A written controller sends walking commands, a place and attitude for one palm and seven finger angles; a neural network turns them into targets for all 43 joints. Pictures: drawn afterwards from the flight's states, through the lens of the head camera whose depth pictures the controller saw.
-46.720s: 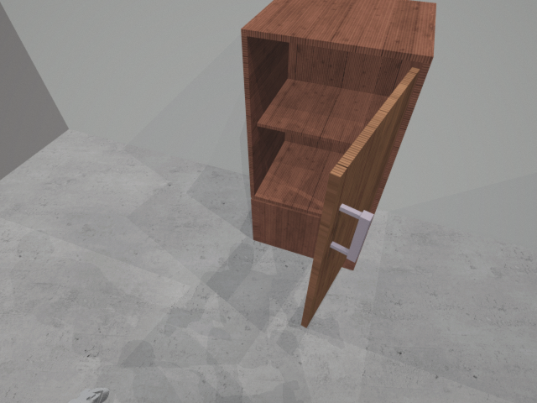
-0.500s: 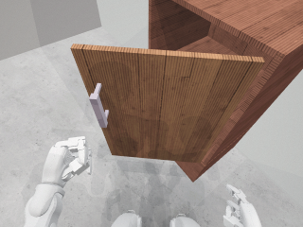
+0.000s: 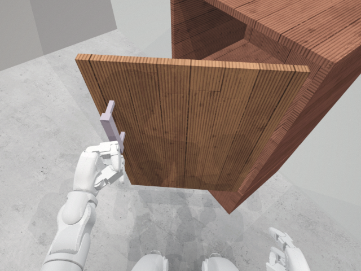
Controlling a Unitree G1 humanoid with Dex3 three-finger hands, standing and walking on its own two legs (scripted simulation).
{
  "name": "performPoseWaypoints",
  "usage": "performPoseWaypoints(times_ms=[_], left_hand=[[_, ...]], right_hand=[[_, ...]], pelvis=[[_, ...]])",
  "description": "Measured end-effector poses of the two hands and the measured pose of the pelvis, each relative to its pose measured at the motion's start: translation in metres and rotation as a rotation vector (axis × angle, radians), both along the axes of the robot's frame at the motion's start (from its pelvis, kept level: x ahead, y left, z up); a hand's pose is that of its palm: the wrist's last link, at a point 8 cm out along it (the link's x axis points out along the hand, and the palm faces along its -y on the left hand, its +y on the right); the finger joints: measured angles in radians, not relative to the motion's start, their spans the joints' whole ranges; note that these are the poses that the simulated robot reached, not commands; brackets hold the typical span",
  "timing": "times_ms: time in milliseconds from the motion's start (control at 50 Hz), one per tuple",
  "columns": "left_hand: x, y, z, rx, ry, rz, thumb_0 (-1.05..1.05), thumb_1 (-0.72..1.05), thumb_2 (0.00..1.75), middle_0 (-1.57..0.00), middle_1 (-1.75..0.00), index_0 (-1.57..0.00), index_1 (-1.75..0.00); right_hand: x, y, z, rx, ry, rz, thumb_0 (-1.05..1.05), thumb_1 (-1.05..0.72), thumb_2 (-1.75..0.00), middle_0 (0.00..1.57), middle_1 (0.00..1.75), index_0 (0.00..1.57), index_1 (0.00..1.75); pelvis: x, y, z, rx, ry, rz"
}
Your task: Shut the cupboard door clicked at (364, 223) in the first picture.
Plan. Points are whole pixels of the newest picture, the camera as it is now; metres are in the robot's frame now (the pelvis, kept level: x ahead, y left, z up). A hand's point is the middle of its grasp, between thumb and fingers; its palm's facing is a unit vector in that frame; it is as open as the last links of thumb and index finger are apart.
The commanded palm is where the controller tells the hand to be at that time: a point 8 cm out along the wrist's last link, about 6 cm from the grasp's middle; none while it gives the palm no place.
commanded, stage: bring the fist close to the handle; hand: left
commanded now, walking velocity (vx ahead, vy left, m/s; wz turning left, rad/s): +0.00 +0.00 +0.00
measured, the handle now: (115, 128) +0.42 +0.17 +0.05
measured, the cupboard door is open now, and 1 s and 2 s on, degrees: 48 44 30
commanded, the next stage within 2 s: push the door shut along its arc in 0.44 s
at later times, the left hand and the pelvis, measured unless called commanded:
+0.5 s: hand (121, 167) +0.32 +0.14 +0.05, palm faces -0.06 -1.00 -0.03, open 3.1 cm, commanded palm +0.30 +0.19 +0.05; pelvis +0.00 +0.00 +0.00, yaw +0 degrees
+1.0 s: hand (126, 145) +0.38 +0.14 +0.05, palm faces -0.15 -0.99 -0.04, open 3.1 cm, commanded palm +0.37 +0.19 +0.05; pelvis -0.01 +0.00 +0.00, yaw +0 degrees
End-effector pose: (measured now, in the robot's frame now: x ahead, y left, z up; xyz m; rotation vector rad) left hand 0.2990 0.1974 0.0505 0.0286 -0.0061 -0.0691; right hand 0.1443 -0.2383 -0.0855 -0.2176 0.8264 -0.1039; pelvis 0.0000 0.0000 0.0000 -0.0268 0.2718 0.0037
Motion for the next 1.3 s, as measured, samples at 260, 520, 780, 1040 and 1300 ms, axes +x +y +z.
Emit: performPoseWaypoints(times_ms=[260, 520, 780, 1040, 1300], left_hand=[[0.010, -0.004, 0.001, -0.001, 0.001, 0.013, 0.02, 0.90, 0.90, -1.30, -1.50, -1.30, -1.50], [0.005, -0.003, 0.000, -0.001, -0.018, 0.007, 0.02, 0.90, 0.90, -1.30, -1.50, -1.30, -1.50], [0.035, -0.005, -0.001, 0.024, -0.012, -0.031, 0.02, 0.90, 0.90, -1.31, -1.50, -1.30, -1.50], [0.069, -0.001, 0.001, 0.018, 0.009, -0.090, 0.02, 0.90, 0.90, -1.32, -1.50, -1.31, -1.50], [0.104, -0.003, 0.002, 0.013, 0.023, -0.166, 0.02, 0.90, 0.90, -1.31, -1.50, -1.31, -1.50]], right_hand=[[-0.013, -0.003, -0.002, 0.010, 0.052, -0.027, 0.01, -0.90, -0.90, 0.20, 0.30, 0.21, 0.30], [-0.011, -0.003, -0.002, -0.003, 0.047, -0.020, 0.01, -0.90, -0.90, 0.20, 0.30, 0.21, 0.30], [-0.015, -0.001, -0.006, -0.005, 0.051, -0.019, 0.01, -0.90, -0.90, 0.20, 0.30, 0.21, 0.30], [-0.055, -0.013, -0.014, -0.027, 0.168, -0.071, 0.00, -0.90, -0.90, 0.20, 0.30, 0.21, 0.30], [-0.089, -0.016, -0.019, -0.050, 0.258, -0.118, 0.00, -0.91, -0.90, 0.20, 0.30, 0.21, 0.30]], pelvis=[[0.001, 0.001, 0.004, 0.007, -0.004, -0.013], [-0.003, 0.002, 0.002, 0.002, -0.007, -0.005], [-0.008, 0.002, -0.001, 0.000, -0.003, -0.001], [-0.010, 0.004, -0.001, -0.003, 0.018, 0.002], [-0.015, 0.009, -0.005, -0.014, 0.043, 0.003]])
